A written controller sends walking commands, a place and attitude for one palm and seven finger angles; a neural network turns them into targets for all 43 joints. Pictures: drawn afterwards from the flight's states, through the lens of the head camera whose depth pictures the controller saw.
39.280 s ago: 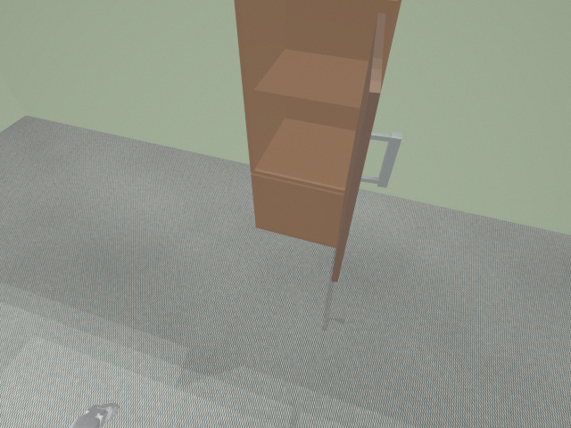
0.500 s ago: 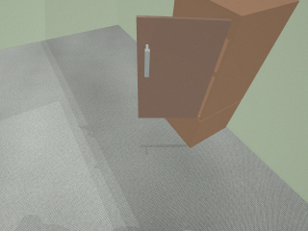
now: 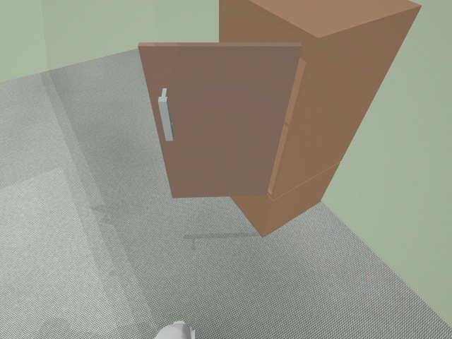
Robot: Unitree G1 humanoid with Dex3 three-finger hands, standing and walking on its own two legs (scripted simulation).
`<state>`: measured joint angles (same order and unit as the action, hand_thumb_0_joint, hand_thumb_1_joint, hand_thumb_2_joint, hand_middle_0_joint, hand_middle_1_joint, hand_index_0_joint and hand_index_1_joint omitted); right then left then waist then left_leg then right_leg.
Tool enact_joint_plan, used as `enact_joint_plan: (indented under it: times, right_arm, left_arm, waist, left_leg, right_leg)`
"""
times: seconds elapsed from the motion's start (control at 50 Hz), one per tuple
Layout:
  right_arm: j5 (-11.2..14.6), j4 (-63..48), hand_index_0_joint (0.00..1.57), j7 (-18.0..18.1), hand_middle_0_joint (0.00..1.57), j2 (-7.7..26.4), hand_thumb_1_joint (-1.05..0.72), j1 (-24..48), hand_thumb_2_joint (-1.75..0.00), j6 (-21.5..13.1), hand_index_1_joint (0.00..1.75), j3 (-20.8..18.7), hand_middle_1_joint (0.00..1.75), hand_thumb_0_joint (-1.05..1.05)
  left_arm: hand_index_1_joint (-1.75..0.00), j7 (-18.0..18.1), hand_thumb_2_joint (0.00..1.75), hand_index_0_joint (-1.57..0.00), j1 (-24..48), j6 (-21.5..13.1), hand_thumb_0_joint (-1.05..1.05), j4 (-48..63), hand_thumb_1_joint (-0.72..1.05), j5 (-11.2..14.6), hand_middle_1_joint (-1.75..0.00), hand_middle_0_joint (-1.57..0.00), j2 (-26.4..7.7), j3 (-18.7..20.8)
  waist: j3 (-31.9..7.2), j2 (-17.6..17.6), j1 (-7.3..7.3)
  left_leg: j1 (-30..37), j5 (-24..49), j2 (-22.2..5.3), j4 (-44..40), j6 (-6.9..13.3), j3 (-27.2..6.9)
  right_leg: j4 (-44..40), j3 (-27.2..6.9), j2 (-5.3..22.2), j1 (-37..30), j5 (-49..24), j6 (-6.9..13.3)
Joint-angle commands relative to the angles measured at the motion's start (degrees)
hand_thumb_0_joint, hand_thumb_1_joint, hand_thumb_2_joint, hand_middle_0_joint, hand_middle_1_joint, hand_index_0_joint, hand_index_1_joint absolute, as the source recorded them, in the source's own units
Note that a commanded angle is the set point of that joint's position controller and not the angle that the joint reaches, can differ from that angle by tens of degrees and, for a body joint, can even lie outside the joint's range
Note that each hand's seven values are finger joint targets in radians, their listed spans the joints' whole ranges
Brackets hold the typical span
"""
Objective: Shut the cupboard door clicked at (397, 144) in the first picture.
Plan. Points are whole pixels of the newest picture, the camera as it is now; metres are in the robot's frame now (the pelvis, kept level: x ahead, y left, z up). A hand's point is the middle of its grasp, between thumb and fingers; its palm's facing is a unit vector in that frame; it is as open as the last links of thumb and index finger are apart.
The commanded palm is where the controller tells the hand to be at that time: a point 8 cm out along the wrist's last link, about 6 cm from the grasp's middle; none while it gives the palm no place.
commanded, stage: take the last steps up to it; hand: left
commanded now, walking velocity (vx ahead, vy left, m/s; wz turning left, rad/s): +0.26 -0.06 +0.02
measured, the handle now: (167, 115) +0.63 +0.18 +0.02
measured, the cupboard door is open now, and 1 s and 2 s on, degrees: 60 60 60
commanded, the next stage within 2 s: come to a stop and stand still in 0.22 s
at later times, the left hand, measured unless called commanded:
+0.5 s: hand (161, 309) +0.21 +0.15 -0.18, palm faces +0.02 -0.98 -0.22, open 7.3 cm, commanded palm none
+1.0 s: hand (143, 320) +0.19 +0.18 -0.19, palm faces +0.07 -0.98 -0.21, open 7.4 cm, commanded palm none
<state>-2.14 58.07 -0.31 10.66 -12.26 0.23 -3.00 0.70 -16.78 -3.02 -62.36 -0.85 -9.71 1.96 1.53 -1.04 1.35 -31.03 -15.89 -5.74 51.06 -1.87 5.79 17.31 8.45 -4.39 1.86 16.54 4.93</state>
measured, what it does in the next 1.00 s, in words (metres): walks ahead: left foot, then right foot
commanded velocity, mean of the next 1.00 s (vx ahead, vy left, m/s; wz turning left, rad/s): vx -0.05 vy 0.03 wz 0.01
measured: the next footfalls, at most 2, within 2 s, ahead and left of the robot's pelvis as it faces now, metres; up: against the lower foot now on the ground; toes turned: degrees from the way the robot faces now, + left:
left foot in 0.14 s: +0.19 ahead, +0.09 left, +0.00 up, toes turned +7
right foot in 0.50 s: +0.27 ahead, -0.18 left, +0.00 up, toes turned -3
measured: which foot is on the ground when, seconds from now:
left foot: up 0.00-0.12, down 0.14-0.54, up 0.56-0.84, down 0.86-1.00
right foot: down 0.00-0.16, up 0.18-0.48, down 0.50-0.86, up 0.88-1.00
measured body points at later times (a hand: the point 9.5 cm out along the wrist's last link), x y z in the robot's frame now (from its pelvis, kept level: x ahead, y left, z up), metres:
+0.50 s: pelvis +0.16 -0.04 -0.01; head +0.18 -0.03 +0.44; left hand +0.21 +0.20 -0.16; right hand +0.16 -0.28 -0.16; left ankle +0.16 +0.08 -0.74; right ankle +0.23 -0.18 -0.74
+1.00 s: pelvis +0.14 -0.01 +0.00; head +0.16 +0.02 +0.45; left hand +0.19 +0.24 -0.17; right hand +0.21 -0.25 -0.14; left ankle +0.13 +0.08 -0.74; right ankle +0.15 -0.15 -0.70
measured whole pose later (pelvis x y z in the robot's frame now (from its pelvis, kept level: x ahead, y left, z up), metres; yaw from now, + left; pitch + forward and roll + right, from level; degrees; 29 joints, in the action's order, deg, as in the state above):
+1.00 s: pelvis +0.14 -0.01 +0.00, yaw +0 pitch -1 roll +0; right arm -1.8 55.9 2.0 8.8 -11.4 1.7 -1.0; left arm 1.9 -10.7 4.6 -57.5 -1.1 -13.3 3.5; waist 3.0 4.1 -1.1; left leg -11.8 -16.7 0.7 29.0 2.6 3.4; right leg 50.5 -2.3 0.4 23.9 23.6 -1.0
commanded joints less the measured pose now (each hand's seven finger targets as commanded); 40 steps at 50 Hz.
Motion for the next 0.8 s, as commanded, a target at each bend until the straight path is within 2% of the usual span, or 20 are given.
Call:
enact_joint_plan:
  times: [0.0,0.04,0.08,0.1,0.12,0.14,0.16,0.22,0.3,0.38,0.42,0.44,0.48,0.5,0.52,0.56,0.6,0.68,0.74,0.78]
  right_arm:
    - [0.48,-4.79,0.20,-0.40,0.20,2.59,-0.90,4.75,-0.90,-1.57,0.30,0.15,0.30,0.00]
    - [0.60,-4.34,0.20,-0.14,0.20,2.51,-0.90,3.67,-0.90,-1.94,0.30,0.36,0.30,0.00]
    - [0.38,-1.66,0.20,0.61,0.20,3.21,-0.90,-3.33,-0.90,-2.50,0.30,0.18,0.30,0.00]
    - [0.15,0.27,0.20,0.94,0.20,5.69,-0.90,-9.38,-0.90,-2.81,0.30,-0.36,0.30,0.00]
    - [-0.64,1.03,0.20,1.68,0.20,10.20,-0.90,-15.60,-0.90,-3.07,0.30,-1.38,0.30,0.00]
    - [-0.40,1.79,0.20,2.13,0.20,13.85,-0.90,-19.61,-0.90,-2.74,0.30,-1.89,0.30,0.00]
    - [0.36,1.19,0.20,2.29,0.20,13.78,-0.90,-16.06,-0.90,-2.09,0.30,-1.68,0.30,0.00]
    - [0.58,-2.16,0.20,2.49,0.20,6.99,-0.90,-5.40,-0.90,-2.73,0.30,0.03,0.30,0.00]
    - [0.58,-1.92,0.20,2.33,0.20,5.81,-0.90,-4.05,-0.90,-3.08,0.30,0.10,0.30,0.00]
    - [0.82,-1.30,0.20,2.54,0.20,5.74,-0.90,-1.94,-0.90,-1.88,0.30,0.67,0.30,0.00]
    - [1.30,-0.84,0.20,2.49,0.20,6.31,-0.90,-1.34,-0.90,-1.18,0.30,0.37,0.30,0.00]
    - [1.58,-0.68,0.20,2.35,0.20,5.63,-0.90,-1.51,-0.90,-0.80,0.30,0.16,0.30,0.00]
    - [2.14,-0.70,0.20,1.62,0.20,3.26,-0.90,-5.77,-0.90,0.28,0.30,-0.01,0.30,0.00]
    - [2.12,-0.13,0.20,1.42,0.20,2.81,-0.90,-8.49,-0.90,1.19,0.30,-0.19,0.30,0.00]
    - [1.86,0.30,0.20,1.53,0.20,1.77,-0.90,-9.18,-0.90,1.72,0.30,-0.36,0.30,0.00]
    - [1.69,-0.19,0.20,1.98,0.20,3.59,-0.90,-7.60,-0.90,2.30,0.30,-0.62,0.30,0.00]
    - [2.04,-1.47,0.20,2.21,0.20,4.61,-0.90,-5.48,-0.90,2.34,0.30,-0.94,0.30,0.00]
    - [2.07,-3.16,0.20,1.63,0.20,3.87,-0.90,-3.00,-0.90,2.69,0.30,-0.66,0.30,0.00]
    - [2.03,-3.00,0.20,1.23,0.20,2.99,-0.90,-4.84,-0.90,2.27,0.30,-0.48,0.30,0.00]
    - [1.90,-1.74,0.20,1.20,0.20,3.21,-0.90,-8.65,-0.90,1.85,0.30,-0.41,0.30,0.00]
  left_arm:
    - [-0.30,0.32,0.90,-0.20,-5.53,-1.24,0.00,-0.40,0.90,-0.51,-0.30,-0.20,-6.36,0.68]
    - [-0.30,0.41,0.90,-0.20,-5.28,-1.24,0.00,-0.96,0.90,-0.38,-0.30,-0.20,-6.98,0.76]
    - [-0.30,0.43,0.90,-0.20,-4.25,-1.20,0.00,-1.09,0.90,0.17,-0.30,-0.20,-7.32,0.88]
    - [-0.30,0.35,0.90,-0.20,-4.85,-1.03,0.00,-0.98,0.90,0.24,-0.30,-0.20,-6.65,0.66]
    - [-0.30,0.27,0.90,-0.20,-6.09,-0.77,0.00,0.30,0.90,0.80,-0.30,-0.20,-4.93,0.51]
    - [-0.30,-0.03,0.90,-0.20,-5.72,-0.69,0.00,2.27,0.90,1.23,-0.30,-0.20,-3.64,-0.35]
    - [-0.30,0.25,0.90,-0.20,-3.41,-0.18,0.00,3.23,0.90,0.37,-0.30,-0.20,-5.85,0.35]
    - [-0.30,-0.63,0.90,-0.20,-2.16,1.38,0.00,2.89,0.90,-0.71,-0.30,-0.20,-3.76,0.99]
    - [-0.30,-0.98,0.90,-0.20,-4.15,2.66,0.00,2.84,0.90,-0.71,-0.30,-0.20,-0.79,0.89]
    - [-0.30,-0.10,0.90,-0.20,-3.20,3.51,0.00,2.69,0.90,-0.50,-0.30,-0.20,0.32,0.03]
    - [-0.30,0.04,0.90,-0.20,-4.40,3.46,0.00,2.54,0.90,-0.48,-0.30,-0.20,-2.09,0.55]
    - [-0.30,0.26,0.90,-0.20,-4.84,3.21,0.00,2.60,0.90,-0.58,-0.30,-0.20,-4.65,1.00]
    - [-0.30,0.65,0.90,-0.20,-1.96,2.71,0.00,4.10,0.90,-0.99,-0.30,-0.20,-10.34,1.62]
    - [-0.30,0.67,0.90,-0.20,0.35,2.99,0.00,5.18,0.90,-0.94,-0.30,-0.20,-12.41,1.75]
    - [-0.30,0.74,0.90,-0.20,1.86,3.25,0.00,5.49,0.90,-0.87,-0.30,-0.20,-12.30,1.74]
    - [-0.30,1.44,0.90,-0.20,1.71,2.95,0.00,5.32,0.90,-0.70,-0.30,-0.20,-11.76,2.29]
    - [-0.30,2.24,0.90,-0.20,0.91,3.29,0.00,5.32,0.90,-0.80,-0.30,-0.20,-11.93,2.91]
    - [-0.30,2.58,0.90,-0.20,3.95,3.77,0.00,7.71,0.90,-1.14,-0.30,-0.20,-12.20,3.60]
    - [-0.30,2.24,0.90,-0.20,5.78,4.08,0.00,8.82,0.90,-1.40,-0.30,-0.20,-11.84,3.48]
    - [-0.30,1.92,0.90,-0.20,7.30,4.46,0.00,8.86,0.90,-0.98,-0.30,-0.20,-11.38,3.38]
  waist:
    - [4.09,4.34,-1.54]
    - [2.91,3.64,-0.24]
    - [-0.84,4.16,3.04]
    - [-3.55,1.58,5.34]
    - [-8.34,-5.61,6.92]
    - [-9.74,-12.61,6.89]
    - [-5.53,-4.28,5.34]
    - [3.69,-4.16,0.45]
    - [-0.92,-3.91,-1.61]
    - [-0.28,-5.04,-2.72]
    - [-0.82,-4.44,-3.99]
    - [-0.77,-2.29,-4.27]
    - [-0.48,7.31,-2.10]
    - [0.55,7.70,-0.68]
    - [-0.57,5.82,-0.04]
    - [-3.59,15.54,-2.27]
    - [-5.38,14.57,-3.78]
    - [-8.51,11.47,-3.50]
    - [-9.06,12.54,-2.27]
    - [-8.26,12.67,0.00]
  left_leg:
    - [-4.12,-0.65,-0.04,-7.38,1.22,-0.36]
    - [1.09,-0.49,2.16,-11.87,2.39,1.24]
    - [12.92,4.85,5.71,-18.13,3.64,3.48]
    - [25.21,13.23,3.36,-20.26,4.89,-0.50]
    - [37.52,21.79,-8.39,-22.65,10.88,-16.66]
    - [42.80,32.28,-21.42,-29.18,18.40,-33.27]
    - [34.41,23.03,-22.31,-32.03,19.86,-31.67]
    - [17.26,5.89,-14.90,-38.89,13.36,-21.05]
    - [16.39,11.59,-9.58,-37.57,11.18,-9.48]
    - [13.46,20.16,-7.55,-32.93,9.99,-5.49]
    - [13.55,18.40,-5.75,-28.40,7.44,-3.91]
    - [13.21,12.90,-3.30,-25.84,5.08,-3.13]
    - [11.50,-3.96,3.93,-18.77,1.32,-0.20]
    - [15.34,-7.64,4.70,-15.73,1.00,-0.23]
    - [17.52,-9.25,5.09,-12.35,0.90,-0.47]
    - [11.91,-16.30,5.13,-1.38,0.31,-2.56]
    - [6.86,-19.12,5.38,6.45,0.13,-5.91]
    - [7.04,-16.22,5.52,4.34,-0.78,-7.07]
    - [12.45,-10.26,6.22,-8.50,-0.81,-4.31]
    - [21.50,0.42,6.14,-22.89,-0.38,-3.08]
  right_leg:
    - [-3.81,-12.62,19.09,-4.14,-32.37,7.43]
    - [0.25,-10.86,17.97,-4.74,-41.61,6.57]
    - [10.89,-7.50,14.94,-3.28,-51.66,4.04]
    - [20.36,-6.42,12.97,4.87,-44.43,1.86]
    - [33.40,-3.26,7.46,17.52,-25.37,-1.27]
    - [50.13,-3.93,1.98,28.29,15.40,-2.41]
    - [55.37,-9.21,4.45,28.98,17.87,-1.58]
    - [51.81,-10.61,9.33,28.21,7.63,-3.43]
    - [37.23,-6.82,9.05,21.27,3.73,-4.68]
    - [22.32,-4.46,7.03,13.01,-3.81,-6.71]
    - [13.55,-4.15,6.38,8.65,-10.22,-6.83]
    - [9.93,-7.74,8.01,7.42,-15.76,-6.36]
    - [6.33,-19.62,18.47,9.91,-28.44,-0.37]
    - [3.91,-20.63,22.79,14.54,-27.72,2.50]
    - [3.80,-20.98,23.92,15.57,-29.52,3.61]
    - [4.46,-22.98,25.08,8.92,-45.22,6.55]
    - [6.80,-22.76,27.16,3.50,-55.34,9.12]
    - [6.98,-18.79,25.01,2.55,-48.18,7.53]
    - [6.97,-17.04,21.70,5.25,-37.27,4.75]
    - [8.56,-16.18,19.74,11.70,-22.03,1.37]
